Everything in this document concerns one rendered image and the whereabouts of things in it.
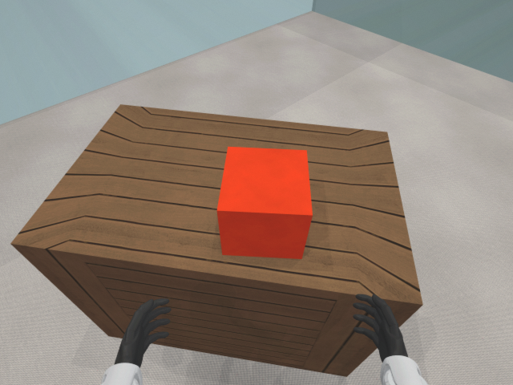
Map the robot right hand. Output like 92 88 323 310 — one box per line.
353 294 408 362

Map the right robot forearm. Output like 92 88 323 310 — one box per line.
380 355 428 385

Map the pedestal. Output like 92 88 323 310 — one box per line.
11 104 423 377

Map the carton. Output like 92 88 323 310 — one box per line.
217 147 313 259

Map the robot left hand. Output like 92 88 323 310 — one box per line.
114 298 171 368

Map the left robot forearm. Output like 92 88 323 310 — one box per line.
101 363 143 385

